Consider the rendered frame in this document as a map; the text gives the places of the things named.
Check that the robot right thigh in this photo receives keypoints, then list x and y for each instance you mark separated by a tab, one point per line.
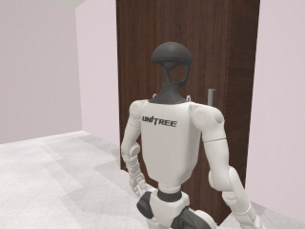
196	220

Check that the left robot upper arm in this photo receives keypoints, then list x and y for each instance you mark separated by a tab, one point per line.
129	145

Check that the wardrobe door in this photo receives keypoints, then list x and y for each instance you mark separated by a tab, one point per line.
202	27
138	40

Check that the humanoid robot head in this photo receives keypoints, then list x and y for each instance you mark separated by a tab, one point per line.
170	55

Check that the right robot forearm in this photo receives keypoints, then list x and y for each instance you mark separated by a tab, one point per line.
237	200

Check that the handle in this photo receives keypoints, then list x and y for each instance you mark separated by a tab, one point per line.
210	97

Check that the right robot upper arm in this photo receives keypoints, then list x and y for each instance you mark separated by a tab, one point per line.
211	121

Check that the robot left hand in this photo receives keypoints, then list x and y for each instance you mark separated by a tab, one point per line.
141	182

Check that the left robot forearm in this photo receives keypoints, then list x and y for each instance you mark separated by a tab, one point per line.
132	165

